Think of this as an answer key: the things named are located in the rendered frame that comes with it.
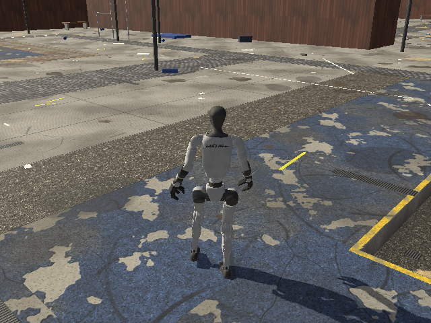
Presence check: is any humanoid robot head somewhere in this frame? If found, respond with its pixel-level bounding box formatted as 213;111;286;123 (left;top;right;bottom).
206;106;228;138

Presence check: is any robot right upper arm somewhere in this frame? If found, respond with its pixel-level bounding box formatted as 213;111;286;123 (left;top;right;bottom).
231;135;249;172

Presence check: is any left robot forearm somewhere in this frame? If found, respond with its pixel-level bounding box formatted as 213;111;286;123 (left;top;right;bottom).
172;161;189;187

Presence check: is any right robot forearm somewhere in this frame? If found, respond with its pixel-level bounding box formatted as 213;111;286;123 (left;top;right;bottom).
242;161;252;182

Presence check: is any robot left upper arm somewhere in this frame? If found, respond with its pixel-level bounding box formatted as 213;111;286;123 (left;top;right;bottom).
183;135;203;172

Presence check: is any robot left hand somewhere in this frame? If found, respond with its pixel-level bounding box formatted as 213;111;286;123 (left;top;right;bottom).
170;184;185;200

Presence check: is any robot right hand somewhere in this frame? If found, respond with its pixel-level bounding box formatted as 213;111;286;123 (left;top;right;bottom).
237;179;253;191

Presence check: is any right robot thigh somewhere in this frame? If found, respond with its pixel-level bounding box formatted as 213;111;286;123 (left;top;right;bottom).
220;188;238;237

